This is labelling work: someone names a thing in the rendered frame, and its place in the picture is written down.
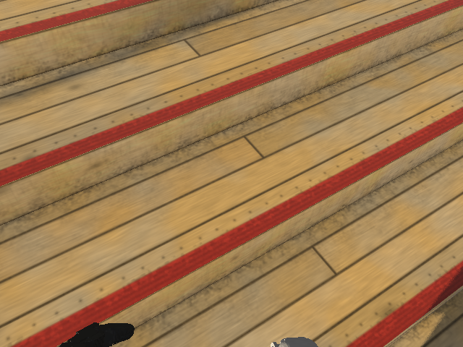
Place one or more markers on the robot left hand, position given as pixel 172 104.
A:
pixel 96 335

